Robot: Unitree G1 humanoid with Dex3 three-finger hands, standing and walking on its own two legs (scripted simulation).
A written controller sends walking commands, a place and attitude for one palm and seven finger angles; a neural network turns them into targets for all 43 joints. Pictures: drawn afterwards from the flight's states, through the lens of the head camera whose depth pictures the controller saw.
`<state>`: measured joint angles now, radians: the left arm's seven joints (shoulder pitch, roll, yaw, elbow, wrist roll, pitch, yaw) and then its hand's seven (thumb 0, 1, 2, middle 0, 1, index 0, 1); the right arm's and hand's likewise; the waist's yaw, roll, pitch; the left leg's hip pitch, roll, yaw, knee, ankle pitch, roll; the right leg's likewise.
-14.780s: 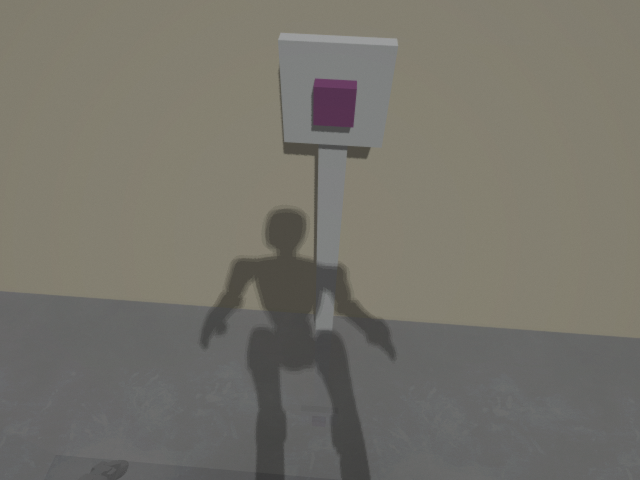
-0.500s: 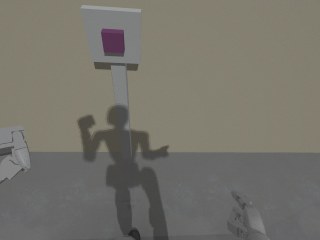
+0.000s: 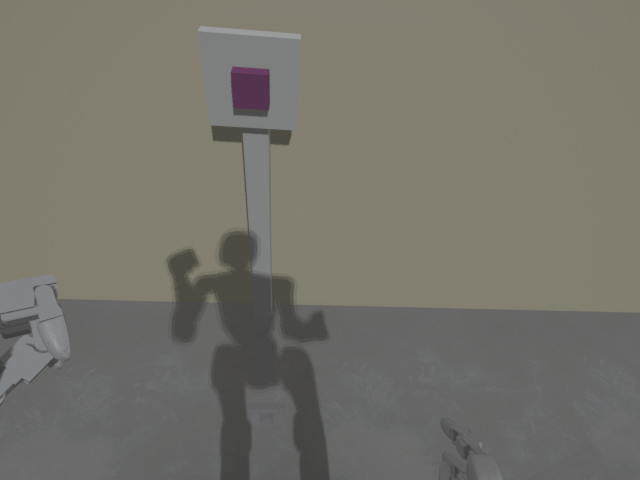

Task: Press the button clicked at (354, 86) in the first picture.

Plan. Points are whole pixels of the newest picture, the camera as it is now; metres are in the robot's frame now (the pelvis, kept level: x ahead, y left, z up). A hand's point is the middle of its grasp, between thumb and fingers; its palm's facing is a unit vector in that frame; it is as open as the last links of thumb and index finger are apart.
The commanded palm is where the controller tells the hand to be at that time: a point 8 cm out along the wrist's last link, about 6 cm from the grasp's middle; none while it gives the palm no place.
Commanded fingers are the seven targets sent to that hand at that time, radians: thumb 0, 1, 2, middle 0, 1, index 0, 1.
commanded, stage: stop stepping back and stand still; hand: left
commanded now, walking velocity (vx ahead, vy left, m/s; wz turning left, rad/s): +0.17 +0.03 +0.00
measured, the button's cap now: (251, 88) +0.80 +0.16 +0.13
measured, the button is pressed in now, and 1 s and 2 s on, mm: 0 0 0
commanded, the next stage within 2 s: let the arm hang, fingers relaxed in 0.20 s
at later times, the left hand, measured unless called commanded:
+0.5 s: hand out of the picture +0.15 +0.23 -0.11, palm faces +0.09 -0.94 -0.32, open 3.0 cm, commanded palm none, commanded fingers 0.00 0.90 0.90 -0.90 -1.06 -0.90 -1.06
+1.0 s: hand out of the picture -0.05 +0.21 -0.16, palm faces +0.11 -0.96 -0.27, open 6.6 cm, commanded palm none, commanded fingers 0.00 0.90 0.90 -0.20 -0.30 -0.20 -0.30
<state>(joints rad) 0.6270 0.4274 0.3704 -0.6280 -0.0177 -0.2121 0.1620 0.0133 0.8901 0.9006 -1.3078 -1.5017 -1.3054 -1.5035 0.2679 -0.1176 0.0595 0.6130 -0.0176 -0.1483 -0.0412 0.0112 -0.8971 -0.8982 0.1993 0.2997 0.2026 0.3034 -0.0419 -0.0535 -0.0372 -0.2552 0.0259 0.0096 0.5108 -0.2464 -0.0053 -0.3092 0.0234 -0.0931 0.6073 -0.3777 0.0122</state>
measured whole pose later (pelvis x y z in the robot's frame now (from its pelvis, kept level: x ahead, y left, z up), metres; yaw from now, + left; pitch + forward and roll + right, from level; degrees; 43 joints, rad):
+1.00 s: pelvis -0.02 +0.01 +0.00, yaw +5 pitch -2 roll -1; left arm 0.29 0.22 0.02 1.13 0.01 0.02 0.02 0.00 0.90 0.90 -0.34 -0.47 -0.34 -0.46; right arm 0.28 -0.20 -0.02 1.09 -0.02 0.03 -0.01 0.00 -0.90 -0.90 0.20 0.30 0.20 0.30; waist 0.00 0.04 0.05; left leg -0.26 0.01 -0.01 0.45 -0.16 0.00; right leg -0.18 0.01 0.00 0.45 -0.23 0.00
